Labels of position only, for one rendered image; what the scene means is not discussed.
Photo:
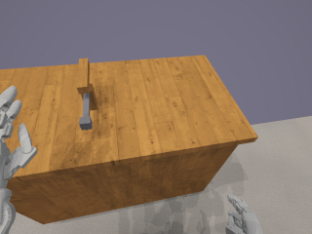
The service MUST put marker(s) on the tap lever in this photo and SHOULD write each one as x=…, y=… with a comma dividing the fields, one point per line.
x=85, y=122

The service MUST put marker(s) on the robot right hand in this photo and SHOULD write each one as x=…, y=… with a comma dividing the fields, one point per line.
x=247, y=223

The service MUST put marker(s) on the robot left hand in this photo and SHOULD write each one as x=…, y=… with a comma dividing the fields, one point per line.
x=21, y=156

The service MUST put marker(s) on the left robot forearm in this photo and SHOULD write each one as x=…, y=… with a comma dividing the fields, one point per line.
x=7, y=211

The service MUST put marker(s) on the counter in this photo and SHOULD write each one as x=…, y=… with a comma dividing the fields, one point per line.
x=161, y=128

